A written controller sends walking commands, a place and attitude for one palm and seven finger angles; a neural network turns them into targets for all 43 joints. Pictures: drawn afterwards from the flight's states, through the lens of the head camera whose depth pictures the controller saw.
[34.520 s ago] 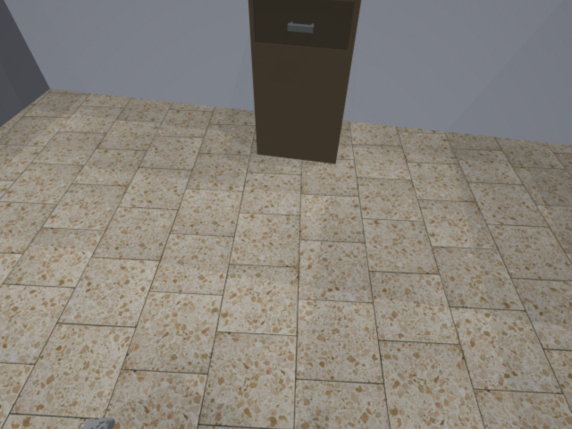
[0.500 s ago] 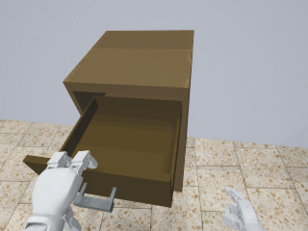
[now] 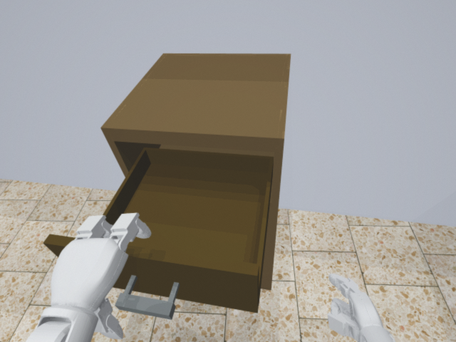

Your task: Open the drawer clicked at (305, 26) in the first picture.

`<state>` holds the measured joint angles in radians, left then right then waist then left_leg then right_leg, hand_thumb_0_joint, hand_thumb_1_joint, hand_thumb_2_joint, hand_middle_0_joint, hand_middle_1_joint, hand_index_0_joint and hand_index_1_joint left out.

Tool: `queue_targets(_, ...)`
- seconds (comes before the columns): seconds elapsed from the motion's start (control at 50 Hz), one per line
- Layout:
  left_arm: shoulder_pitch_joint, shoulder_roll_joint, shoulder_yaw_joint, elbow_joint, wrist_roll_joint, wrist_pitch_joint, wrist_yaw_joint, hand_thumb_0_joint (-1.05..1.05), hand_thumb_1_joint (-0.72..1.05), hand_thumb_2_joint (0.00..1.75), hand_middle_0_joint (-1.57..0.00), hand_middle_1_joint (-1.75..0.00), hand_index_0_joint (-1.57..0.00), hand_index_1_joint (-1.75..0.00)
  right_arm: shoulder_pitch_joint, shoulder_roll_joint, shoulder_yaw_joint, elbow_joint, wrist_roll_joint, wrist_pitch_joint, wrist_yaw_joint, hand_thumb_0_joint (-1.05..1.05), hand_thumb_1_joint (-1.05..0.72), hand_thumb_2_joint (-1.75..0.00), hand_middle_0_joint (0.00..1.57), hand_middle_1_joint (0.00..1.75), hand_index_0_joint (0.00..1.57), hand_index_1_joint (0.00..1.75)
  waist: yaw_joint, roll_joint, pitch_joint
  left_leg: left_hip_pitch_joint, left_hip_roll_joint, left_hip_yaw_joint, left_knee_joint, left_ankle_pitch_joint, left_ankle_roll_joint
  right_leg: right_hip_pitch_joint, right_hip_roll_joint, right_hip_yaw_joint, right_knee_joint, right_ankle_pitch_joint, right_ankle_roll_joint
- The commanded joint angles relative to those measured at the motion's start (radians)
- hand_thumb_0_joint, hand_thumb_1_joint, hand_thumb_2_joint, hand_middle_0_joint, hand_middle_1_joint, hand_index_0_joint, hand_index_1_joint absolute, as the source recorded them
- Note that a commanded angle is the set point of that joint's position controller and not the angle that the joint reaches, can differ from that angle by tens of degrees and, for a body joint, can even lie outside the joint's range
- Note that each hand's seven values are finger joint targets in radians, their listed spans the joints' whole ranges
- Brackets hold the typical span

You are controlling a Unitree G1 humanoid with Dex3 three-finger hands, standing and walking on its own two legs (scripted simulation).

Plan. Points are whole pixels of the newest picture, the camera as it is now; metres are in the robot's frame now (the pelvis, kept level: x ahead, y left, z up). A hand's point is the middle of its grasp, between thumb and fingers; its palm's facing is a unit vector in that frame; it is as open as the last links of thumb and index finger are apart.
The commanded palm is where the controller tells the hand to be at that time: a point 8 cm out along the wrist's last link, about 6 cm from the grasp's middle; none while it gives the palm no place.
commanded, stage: draw the hand back to the body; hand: left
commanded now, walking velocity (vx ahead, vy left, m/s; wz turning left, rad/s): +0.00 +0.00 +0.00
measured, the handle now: (149, 294) +0.20 +0.20 -0.05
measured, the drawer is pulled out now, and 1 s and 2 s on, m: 0.30 0.30 0.30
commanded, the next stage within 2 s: step back with the hand held close in 1.50 s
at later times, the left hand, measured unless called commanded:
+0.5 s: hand (90, 274) +0.17 +0.23 +0.11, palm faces +0.07 -0.10 -0.99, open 13.8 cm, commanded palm +0.14 +0.23 +0.17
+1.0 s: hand (93, 241) +0.19 +0.22 +0.16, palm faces +0.38 -0.83 -0.41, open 11.3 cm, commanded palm +0.14 +0.26 +0.18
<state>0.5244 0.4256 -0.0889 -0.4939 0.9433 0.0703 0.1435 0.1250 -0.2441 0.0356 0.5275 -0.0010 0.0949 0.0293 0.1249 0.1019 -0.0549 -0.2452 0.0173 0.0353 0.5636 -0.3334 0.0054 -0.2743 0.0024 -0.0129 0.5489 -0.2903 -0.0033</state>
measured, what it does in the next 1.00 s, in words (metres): stands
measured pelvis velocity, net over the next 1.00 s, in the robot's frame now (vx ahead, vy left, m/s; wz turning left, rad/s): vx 0.02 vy -0.01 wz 0.04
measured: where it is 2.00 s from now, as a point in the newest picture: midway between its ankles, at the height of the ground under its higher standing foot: outside the picture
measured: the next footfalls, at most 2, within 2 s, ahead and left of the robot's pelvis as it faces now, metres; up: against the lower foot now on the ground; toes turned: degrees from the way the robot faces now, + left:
none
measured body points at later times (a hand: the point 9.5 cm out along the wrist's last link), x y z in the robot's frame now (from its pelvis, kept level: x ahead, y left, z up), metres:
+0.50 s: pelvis +0.00 +0.00 +0.00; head +0.00 -0.04 +0.45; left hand +0.16 +0.23 +0.17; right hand +0.23 -0.20 -0.08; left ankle -0.02 +0.11 -0.73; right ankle +0.00 -0.12 -0.73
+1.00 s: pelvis +0.02 -0.01 +0.01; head +0.01 -0.03 +0.46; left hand +0.17 +0.26 +0.18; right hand +0.22 -0.22 -0.08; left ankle -0.02 +0.11 -0.73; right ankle +0.00 -0.12 -0.73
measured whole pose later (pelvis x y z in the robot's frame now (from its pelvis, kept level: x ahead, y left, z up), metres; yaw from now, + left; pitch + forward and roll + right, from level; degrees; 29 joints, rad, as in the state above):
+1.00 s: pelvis +0.02 -0.01 +0.01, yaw +2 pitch -2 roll +0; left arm 0.58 0.32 0.24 -0.54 -0.04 -0.09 0.12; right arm 0.19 -0.20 0.02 0.63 0.00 -0.16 -0.08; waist 0.05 0.06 0.01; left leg -0.11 0.02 0.00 0.46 -0.31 -0.01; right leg -0.13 0.00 -0.05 0.44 -0.28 -0.01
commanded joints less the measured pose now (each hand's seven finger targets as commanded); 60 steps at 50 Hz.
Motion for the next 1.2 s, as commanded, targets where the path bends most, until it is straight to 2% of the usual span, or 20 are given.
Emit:
queue_targets(0.0, -0.054, 0.130, 0.129, -0.226, -0.005, -0.002, 0.043, 0.00, -0.50, 0.30, -0.30, -1.20, -0.30, -1.20, -0.176, -0.074, -0.033, -0.183, 0.010, -0.056, 0.001, 0.00, -0.90, -0.90, 0.20, 0.30, 0.20, 0.30, -0.011, -0.067, -0.093, 0.031, 0.010, -0.009, -0.076, 0.301, 0.001, 0.044, 0.000, -0.010, -0.078, 0.213, -0.022)
queue_targets(0.12, -0.038, 0.153, 0.150, -0.203, -0.019, 0.012, 0.013, 0.00, -0.50, 0.30, -0.30, -1.20, -0.30, -1.20, -0.171, -0.082, -0.028, -0.182, 0.010, -0.047, -0.003, 0.00, -0.90, -0.90, 0.20, 0.30, 0.20, 0.30, -0.012, -0.088, -0.057, 0.021, 0.008, -0.003, -0.092, 0.249, 0.005, 0.038, -0.001, -0.015, -0.098, 0.172, -0.014)
queue_targets(0.18, -0.037, 0.183, 0.181, -0.245, -0.025, 0.008, 0.008, 0.00, -0.50, 0.30, -0.30, -1.20, -0.30, -1.20, -0.169, -0.086, -0.025, -0.196, 0.012, -0.048, -0.008, 0.00, -0.90, -0.90, 0.20, 0.30, 0.20, 0.30, -0.005, -0.052, -0.095, 0.028, 0.010, -0.007, -0.090, 0.262, 0.005, 0.062, -0.009, -0.015, -0.092, 0.187, -0.017)
queue_targets(0.24, -0.039, 0.197, 0.200, -0.245, -0.038, -0.010, 0.008, 0.00, -0.50, 0.30, -0.30, -1.20, -0.30, -1.20, -0.163, -0.094, -0.030, -0.194, 0.011, -0.046, -0.014, 0.00, -0.90, -0.90, 0.20, 0.30, 0.20, 0.30, -0.011, -0.089, -0.085, 0.032, 0.011, -0.005, -0.086, 0.264, 0.004, 0.049, -0.010, -0.013, -0.099, 0.202, -0.010)
queue_targets(0.26, -0.034, 0.218, 0.228, -0.264, -0.047, -0.009, 0.011, 0.00, -0.50, 0.30, -0.30, -1.20, -0.30, -1.20, -0.185, -0.098, -0.029, -0.200, 0.016, -0.050, -0.017, 0.00, -0.90, -0.90, 0.20, 0.30, 0.20, 0.30, -0.012, -0.054, -0.082, 0.032, 0.014, -0.009, -0.085, 0.252, 0.001, 0.055, -0.008, 0.000, -0.103, 0.200, -0.016)
queue_targets(0.32, 0.007, 0.197, 0.218, -0.248, -0.054, -0.025, 0.009, 0.00, -0.50, 0.30, -0.30, -1.20, -0.30, -1.20, -0.149, -0.095, -0.034, -0.197, 0.010, -0.049, -0.018, 0.00, -0.90, -0.90, 0.20, 0.30, 0.20, 0.30, -0.010, -0.065, -0.082, 0.034, 0.011, -0.004, -0.080, 0.268, 0.004, 0.043, -0.013, -0.021, -0.098, 0.201, -0.011)
queue_targets(0.36, 0.005, 0.231, 0.260, -0.258, -0.064, -0.022, 0.014, 0.00, -0.50, 0.30, -0.30, -1.20, -0.30, -1.20, -0.173, -0.102, -0.034, -0.199, 0.016, -0.051, -0.023, 0.00, -0.90, -0.90, 0.20, 0.30, 0.20, 0.30, -0.012, -0.055, -0.077, 0.034, 0.014, -0.008, -0.077, 0.250, 0.000, 0.044, -0.011, -0.002, -0.104, 0.201, -0.014)
queue_targets(0.4, 0.006, 0.228, 0.259, -0.229, -0.063, -0.027, 0.008, 0.00, -0.50, 0.30, -0.30, -1.20, -0.30, -1.20, -0.150, -0.096, -0.036, -0.190, 0.012, -0.048, -0.025, 0.00, -0.90, -0.90, 0.20, 0.30, 0.20, 0.30, -0.014, -0.088, -0.062, 0.030, 0.010, -0.005, -0.078, 0.244, 0.005, 0.032, -0.017, -0.013, -0.108, 0.186, -0.009)
queue_targets(0.46, 0.002, 0.279, 0.315, -0.248, -0.080, -0.031, 0.006, 0.00, -0.50, 0.30, -0.30, -1.20, -0.30, -1.20, -0.172, -0.107, -0.037, -0.196, 0.018, -0.051, -0.034, 0.00, -0.90, -0.90, 0.20, 0.30, 0.20, 0.30, -0.013, -0.060, -0.070, 0.036, 0.011, -0.011, -0.073, 0.233, 0.002, 0.044, -0.016, 0.003, -0.111, 0.196, -0.013)
queue_targets(0.48, 0.000, 0.252, 0.285, -0.257, -0.077, -0.034, 0.000, 0.00, -0.50, 0.30, -0.30, -1.20, -0.30, -1.20, -0.153, -0.100, -0.032, -0.200, 0.011, -0.049, -0.033, 0.00, -0.90, -0.90, 0.20, 0.30, 0.20, 0.30, -0.009, -0.042, -0.093, 0.041, 0.007, -0.008, -0.076, 0.244, 0.006, 0.049, -0.025, -0.016, -0.105, 0.190, -0.010)
queue_targets(0.5, -0.007, -0.157, 0.203, -0.201, -0.825, -0.091, -0.023, 0.00, -0.47, 0.32, -0.30, -1.18, -0.30, -1.18, -0.091, -0.006, -0.040, -0.223, 0.032, -0.135, -0.066, 0.00, -0.90, -0.90, 0.20, 0.30, 0.20, 0.30, -0.119, -0.158, 0.033, 0.112, 0.030, -0.032, -0.099, 0.185, 0.034, 0.065, -0.004, -0.058, -0.095, 0.154, -0.014)
queue_targets(0.52, 0.034, -0.038, 0.262, -0.170, -0.850, -0.130, -0.019, 0.00, -0.43, 0.33, -0.29, -1.15, -0.29, -1.15, -0.071, -0.047, -0.041, -0.190, 0.024, -0.187, -0.089, 0.00, -0.90, -0.90, 0.20, 0.30, 0.20, 0.30, -0.094, -0.184, 0.017, 0.108, 0.048, -0.039, -0.106, 0.167, 0.030, 0.063, -0.015, -0.056, -0.087, 0.116, -0.010)
queue_targets(0.56, 0.011, 0.079, 0.392, -0.285, -0.927, -0.180, 0.011, 0.00, -0.36, 0.36, -0.29, -1.11, -0.29, -1.11, -0.081, -0.047, -0.034, -0.156, 0.014, -0.237, -0.128, 0.00, -0.90, -0.90, 0.20, 0.30, 0.20, 0.30, -0.069, -0.113, -0.023, 0.122, 0.030, -0.035, -0.123, 0.194, 0.018, 0.112, -0.027, -0.048, -0.119, 0.134, -0.006)
queue_targets(0.58, -0.016, 0.043, 0.357, -0.352, -0.929, -0.202, 0.013, 0.00, -0.32, 0.37, -0.29, -1.09, -0.29, -1.09, -0.061, -0.040, -0.025, -0.164, 0.004, -0.267, -0.135, 0.00, -0.90, -0.90, 0.20, 0.30, 0.20, 0.30, -0.066, -0.087, -0.073, 0.135, 0.022, -0.031, -0.127, 0.246, 0.019, 0.138, -0.039, -0.049, -0.113, 0.174, -0.006)
queue_targets(0.7, -0.011, 0.009, 0.364, -0.270, -0.958, -0.215, 0.012, 0.00, -0.12, 0.47, -0.27, -0.95, -0.27, -0.95, -0.049, -0.042, -0.025, -0.100, 0.000, -0.324, -0.133, 0.00, -0.90, -0.90, 0.20, 0.30, 0.20, 0.30, -0.070, -0.010, 0.040, 0.097, 0.022, -0.035, -0.155, 0.295, 0.002, 0.139, -0.041, -0.057, -0.139, 0.218, -0.015)
queue_targets(0.94, 0.027, 0.031, 0.440, -0.261, -0.983, -0.226, -0.008, 0.00, 0.31, 0.64, -0.24, -0.68, -0.24, -0.68, -0.072, -0.048, -0.053, -0.077, 0.007, -0.315, -0.117, 0.00, -0.90, -0.90, 0.20, 0.30, 0.20, 0.30, -0.065, -0.071, -0.054, 0.140, 0.027, -0.019, -0.142, 0.417, 0.005, 0.192, -0.042, -0.052, -0.141, 0.363, -0.006)
queue_targets(1.02, 0.003, 0.040, 0.463, -0.223, -0.989, -0.219, -0.004, 0.00, 0.44, 0.70, -0.23, -0.59, -0.23, -0.59, -0.076, -0.047, -0.055, -0.072, 0.010, -0.300, -0.122, 0.00, -0.90, -0.90, 0.20, 0.30, 0.20, 0.30, -0.069, -0.089, -0.025, 0.133, 0.025, -0.019, -0.151, 0.378, 0.006, 0.177, -0.041, -0.053, -0.157, 0.337, -0.004)
queue_targets(1.06, -0.017, 0.050, 0.475, -0.227, -0.990, -0.216, -0.005, 0.00, 0.51, 0.74, -0.23, -0.55, -0.23, -0.55, -0.087, -0.050, -0.058, -0.071, 0.011, -0.296, -0.125, 0.00, -0.90, -0.90, 0.20, 0.30, 0.20, 0.30, -0.069, -0.045, -0.022, 0.145, 0.022, -0.013, -0.150, 0.370, 0.006, 0.170, -0.042, -0.043, -0.172, 0.336, -0.006)
queue_targets(1.12, -0.016, 0.050, 0.476, -0.213, -0.993, -0.216, -0.003, 0.00, 0.62, 0.78, -0.22, -0.48, -0.22, -0.48, -0.079, -0.050, -0.058, -0.074, 0.013, -0.289, -0.124, 0.00, -0.90, -0.90, 0.20, 0.30, 0.20, 0.30, -0.068, -0.074, -0.026, 0.148, 0.024, -0.020, -0.158, 0.374, 0.006, 0.175, -0.041, -0.050, -0.164, 0.325, -0.005)
queue_targets(1.18, -0.044, 0.064, 0.490, -0.215, -0.992, -0.213, 0.001, 0.00, 0.73, 0.82, -0.21, -0.41, -0.21, -0.41, -0.080, -0.051, -0.056, -0.071, 0.013, -0.291, -0.125, 0.00, -0.90, -0.90, 0.20, 0.30, 0.20, 0.30, -0.069, -0.038, -0.015, 0.146, 0.022, -0.022, -0.165, 0.362, 0.003, 0.172, -0.042, -0.049, -0.172, 0.305, -0.006)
